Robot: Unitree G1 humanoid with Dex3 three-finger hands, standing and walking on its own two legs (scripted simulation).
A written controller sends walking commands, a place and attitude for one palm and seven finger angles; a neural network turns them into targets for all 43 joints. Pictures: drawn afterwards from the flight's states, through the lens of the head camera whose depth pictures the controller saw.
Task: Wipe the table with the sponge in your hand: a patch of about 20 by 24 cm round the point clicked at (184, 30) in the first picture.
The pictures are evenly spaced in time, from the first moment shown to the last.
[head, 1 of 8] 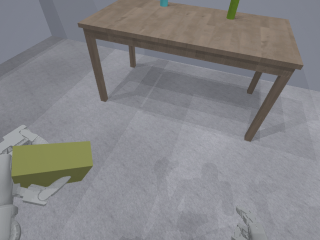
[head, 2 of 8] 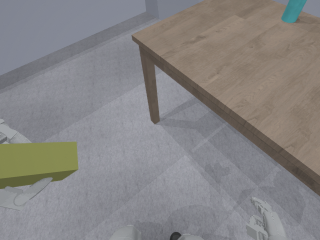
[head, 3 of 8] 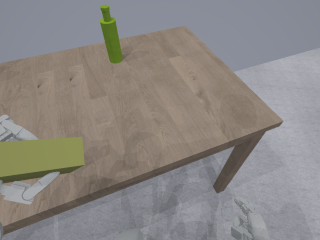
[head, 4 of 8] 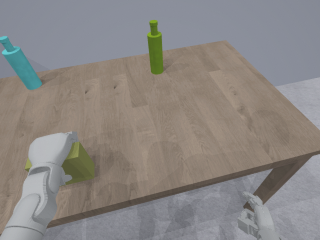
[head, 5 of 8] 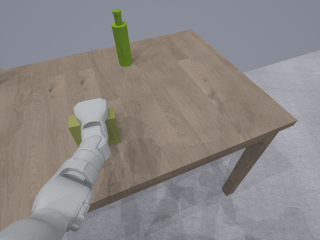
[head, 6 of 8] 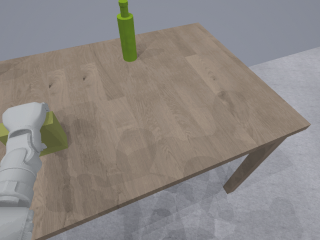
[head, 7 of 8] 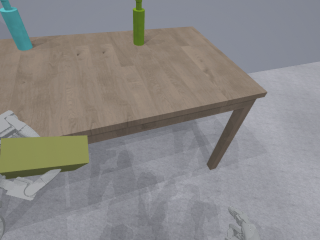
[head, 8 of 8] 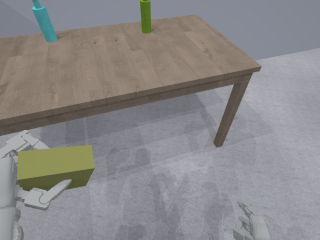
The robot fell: no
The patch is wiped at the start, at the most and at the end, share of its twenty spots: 0.00 1.00 1.00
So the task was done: yes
